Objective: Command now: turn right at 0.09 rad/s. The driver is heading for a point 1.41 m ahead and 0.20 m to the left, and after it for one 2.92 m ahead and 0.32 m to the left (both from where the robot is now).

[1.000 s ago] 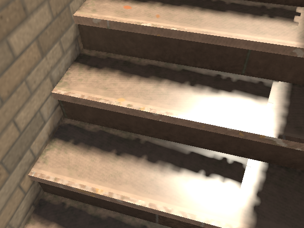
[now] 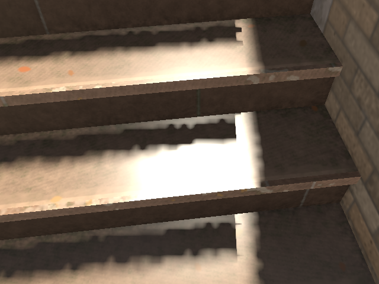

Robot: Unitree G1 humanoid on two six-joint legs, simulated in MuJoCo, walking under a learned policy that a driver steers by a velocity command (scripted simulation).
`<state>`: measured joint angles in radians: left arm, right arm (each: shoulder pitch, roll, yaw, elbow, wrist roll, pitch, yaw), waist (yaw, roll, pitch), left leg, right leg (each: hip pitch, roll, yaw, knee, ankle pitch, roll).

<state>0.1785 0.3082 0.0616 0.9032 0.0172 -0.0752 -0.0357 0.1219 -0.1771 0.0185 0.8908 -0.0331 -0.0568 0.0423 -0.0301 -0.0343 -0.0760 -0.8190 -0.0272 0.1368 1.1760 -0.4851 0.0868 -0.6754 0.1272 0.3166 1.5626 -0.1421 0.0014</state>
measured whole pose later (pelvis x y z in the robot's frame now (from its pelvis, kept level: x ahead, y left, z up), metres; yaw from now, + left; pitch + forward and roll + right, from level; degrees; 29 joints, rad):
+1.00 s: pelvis +0.19 -0.02 +0.10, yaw +0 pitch +2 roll -2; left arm 0.23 0.15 0.02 0.96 0.05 -0.09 -0.04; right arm 0.33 -0.18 -0.07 1.13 -0.07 -0.05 0.09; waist 0.01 0.03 -0.05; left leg -0.38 0.02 0.01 1.15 -0.38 0.13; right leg -0.20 0.03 -0.08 0.50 -0.35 -0.10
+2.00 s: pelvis +0.66 -0.01 +0.41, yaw +0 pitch +7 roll -3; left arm 0.40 0.15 -0.01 1.18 0.06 -0.05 -0.05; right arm 0.21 -0.19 -0.03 1.04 -0.04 -0.02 0.08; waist 0.00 0.05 -0.14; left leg -1.07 0.02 -0.17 1.97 0.00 0.26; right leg -0.46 0.05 -0.13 0.68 -0.34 -0.07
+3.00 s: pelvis +1.15 +0.01 +0.71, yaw +6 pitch +7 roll -3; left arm 0.16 0.16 0.02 0.98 0.03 -0.06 -0.03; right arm 0.31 -0.20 -0.05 1.15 -0.04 -0.07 0.11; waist 0.03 0.05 -0.14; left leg -0.75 0.00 -0.16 1.76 0.04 0.22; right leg -0.63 -0.03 -0.17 0.97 -0.45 -0.06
